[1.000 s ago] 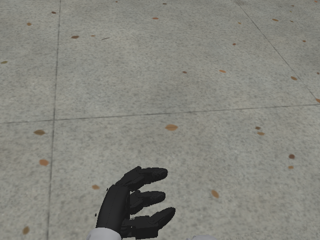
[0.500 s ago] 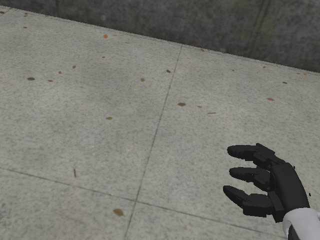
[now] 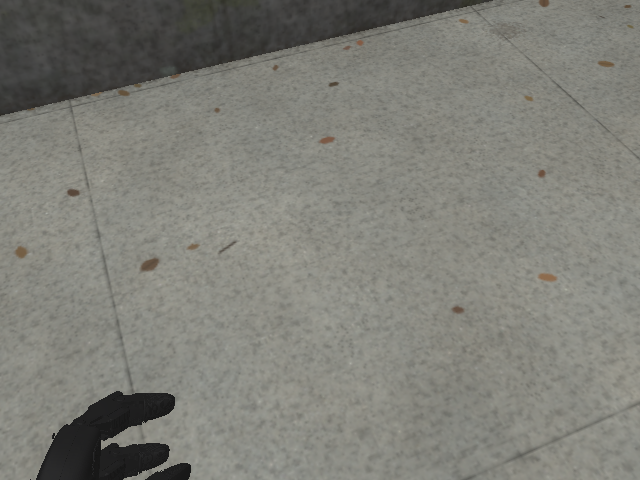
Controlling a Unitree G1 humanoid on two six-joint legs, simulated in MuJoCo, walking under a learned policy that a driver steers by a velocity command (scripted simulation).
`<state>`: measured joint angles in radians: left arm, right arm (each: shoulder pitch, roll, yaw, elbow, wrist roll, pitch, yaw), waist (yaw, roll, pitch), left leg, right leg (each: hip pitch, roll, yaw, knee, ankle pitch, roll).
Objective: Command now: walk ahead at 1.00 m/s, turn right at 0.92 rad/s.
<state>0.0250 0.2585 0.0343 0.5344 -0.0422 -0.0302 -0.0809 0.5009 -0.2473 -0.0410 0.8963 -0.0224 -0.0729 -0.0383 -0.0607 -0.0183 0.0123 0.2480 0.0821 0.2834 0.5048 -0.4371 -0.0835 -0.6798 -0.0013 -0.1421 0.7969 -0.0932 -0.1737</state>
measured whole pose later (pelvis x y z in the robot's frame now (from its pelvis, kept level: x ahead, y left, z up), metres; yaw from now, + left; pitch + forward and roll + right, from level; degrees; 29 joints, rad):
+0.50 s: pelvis +0.45 +0.00 +0.02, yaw -27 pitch +1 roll +3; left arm 0.36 0.28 0.07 0.74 -0.05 -0.05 0.00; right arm 0.10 -0.24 -0.05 0.60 0.00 -0.14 0.01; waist 0.03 -0.04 0.02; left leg -0.47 -0.03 -0.05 0.65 -0.21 -0.03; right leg -0.29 0.08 0.18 1.29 -0.44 -0.09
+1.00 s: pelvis +0.66 -0.11 +0.05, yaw -10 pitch +2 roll +0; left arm 0.07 0.22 0.04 0.69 0.03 -0.03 0.02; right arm 0.24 -0.33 -0.10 0.64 0.02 0.04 -0.05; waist -0.02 0.03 0.05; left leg -0.63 0.06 0.00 1.18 -0.40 -0.10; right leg -0.34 -0.05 -0.11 0.45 -0.14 -0.02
